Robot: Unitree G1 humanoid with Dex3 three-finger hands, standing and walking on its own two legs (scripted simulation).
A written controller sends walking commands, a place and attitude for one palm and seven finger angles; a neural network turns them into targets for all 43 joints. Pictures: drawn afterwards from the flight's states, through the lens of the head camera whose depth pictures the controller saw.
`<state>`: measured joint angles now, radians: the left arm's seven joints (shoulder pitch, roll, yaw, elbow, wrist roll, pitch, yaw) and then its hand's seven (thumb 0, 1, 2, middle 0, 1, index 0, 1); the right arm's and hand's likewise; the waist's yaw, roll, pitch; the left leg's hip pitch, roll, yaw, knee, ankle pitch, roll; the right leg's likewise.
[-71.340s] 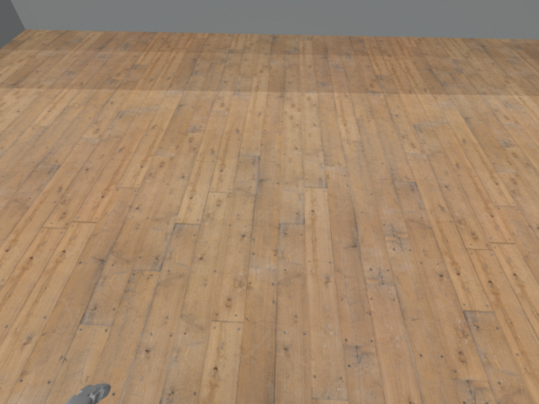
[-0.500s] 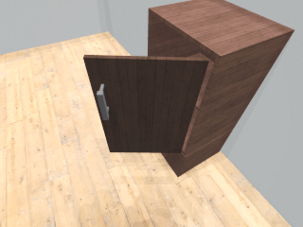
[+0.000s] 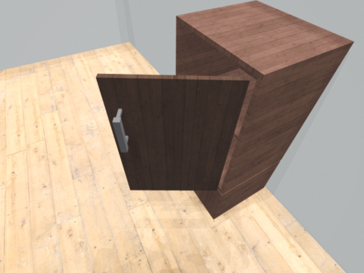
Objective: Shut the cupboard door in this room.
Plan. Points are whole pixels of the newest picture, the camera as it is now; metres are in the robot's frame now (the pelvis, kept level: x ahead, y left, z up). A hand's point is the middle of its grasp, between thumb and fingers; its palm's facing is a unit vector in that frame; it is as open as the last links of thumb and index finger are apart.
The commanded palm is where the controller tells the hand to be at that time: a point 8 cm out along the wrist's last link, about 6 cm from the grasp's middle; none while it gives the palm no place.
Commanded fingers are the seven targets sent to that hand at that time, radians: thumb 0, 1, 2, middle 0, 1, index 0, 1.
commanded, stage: shuffle to correct the standing spot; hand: left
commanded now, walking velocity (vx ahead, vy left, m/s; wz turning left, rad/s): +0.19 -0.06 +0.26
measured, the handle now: (122, 131) +0.50 +0.22 -0.02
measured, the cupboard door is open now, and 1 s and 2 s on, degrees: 59 59 59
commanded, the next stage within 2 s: come to a stop and stand still in 0.14 s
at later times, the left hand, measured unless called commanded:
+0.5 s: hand out of the picture +0.03 +0.15 -0.18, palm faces +0.05 -0.98 -0.18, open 7.3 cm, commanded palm none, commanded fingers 0.00 0.90 0.90 -0.20 -0.30 -0.20 -0.30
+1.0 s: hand out of the picture +0.06 +0.20 -0.17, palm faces +0.03 -0.97 -0.26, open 7.3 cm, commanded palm none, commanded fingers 0.00 0.90 0.90 -0.20 -0.30 -0.20 -0.30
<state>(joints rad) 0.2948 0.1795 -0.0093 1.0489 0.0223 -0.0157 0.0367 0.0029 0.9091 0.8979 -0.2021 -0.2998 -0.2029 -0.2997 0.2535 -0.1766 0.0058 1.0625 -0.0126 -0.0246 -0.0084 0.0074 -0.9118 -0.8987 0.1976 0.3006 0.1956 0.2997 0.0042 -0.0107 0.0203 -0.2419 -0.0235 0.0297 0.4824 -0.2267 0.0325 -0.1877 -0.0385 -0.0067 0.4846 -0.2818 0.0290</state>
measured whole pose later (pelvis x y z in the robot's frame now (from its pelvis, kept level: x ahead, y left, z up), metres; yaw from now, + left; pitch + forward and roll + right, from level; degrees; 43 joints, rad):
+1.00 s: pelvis -0.02 +0.00 -0.01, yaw +1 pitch -2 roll -1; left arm 0.24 0.22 0.01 0.88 0.03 0.03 0.05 0.00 0.91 0.90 -0.20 -0.30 -0.20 -0.30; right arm 0.19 -0.18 -0.03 0.94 -0.03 0.03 0.00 0.01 -0.90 -0.90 0.20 0.30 0.20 0.30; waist 0.00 0.00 0.02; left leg -0.33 0.00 0.03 0.65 -0.28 0.03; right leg -0.25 -0.03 -0.05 0.62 -0.33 0.02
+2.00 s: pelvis -0.04 +0.02 +0.00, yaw +2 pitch -1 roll -1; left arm 0.37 0.15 0.01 1.07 0.03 0.00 0.04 0.00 0.91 0.90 -0.20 -0.30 -0.20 -0.30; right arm 0.26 -0.15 -0.03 1.10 -0.01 0.01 -0.01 0.01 -0.92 -0.90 0.20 0.30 0.20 0.30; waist 0.01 -0.02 0.02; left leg -0.32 -0.05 0.02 0.47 -0.15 0.06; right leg -0.25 -0.04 -0.01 0.47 -0.22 0.04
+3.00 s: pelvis -0.02 -0.03 -0.12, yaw +3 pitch +17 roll -3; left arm 0.43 0.22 0.15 -0.11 -0.33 -0.43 -0.45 0.01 0.90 0.90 -0.67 -0.81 -0.67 -0.81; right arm 0.11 -0.17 0.00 0.55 0.03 -0.22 -0.05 0.01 -0.90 -0.90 0.20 0.30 0.20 0.30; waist 0.07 0.05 -0.16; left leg -1.08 0.02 -0.07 1.34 -0.55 -0.02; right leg -0.97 0.02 -0.10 1.31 -0.64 -0.04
